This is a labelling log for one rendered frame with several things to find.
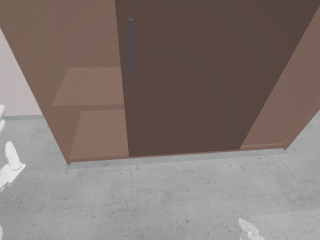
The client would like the handle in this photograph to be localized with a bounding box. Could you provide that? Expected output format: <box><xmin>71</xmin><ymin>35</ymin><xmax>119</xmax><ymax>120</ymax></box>
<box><xmin>127</xmin><ymin>16</ymin><xmax>136</xmax><ymax>77</ymax></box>

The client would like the left robot hand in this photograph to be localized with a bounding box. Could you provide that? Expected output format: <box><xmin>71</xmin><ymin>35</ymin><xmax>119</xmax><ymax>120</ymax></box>
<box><xmin>0</xmin><ymin>104</ymin><xmax>26</xmax><ymax>195</ymax></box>

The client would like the right robot hand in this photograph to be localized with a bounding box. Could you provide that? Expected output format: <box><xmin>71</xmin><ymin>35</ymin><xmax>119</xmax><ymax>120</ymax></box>
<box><xmin>238</xmin><ymin>218</ymin><xmax>265</xmax><ymax>240</ymax></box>

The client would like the wardrobe door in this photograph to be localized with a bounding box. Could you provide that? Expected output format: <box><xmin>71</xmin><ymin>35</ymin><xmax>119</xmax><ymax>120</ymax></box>
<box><xmin>242</xmin><ymin>6</ymin><xmax>320</xmax><ymax>145</ymax></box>
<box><xmin>115</xmin><ymin>0</ymin><xmax>320</xmax><ymax>157</ymax></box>

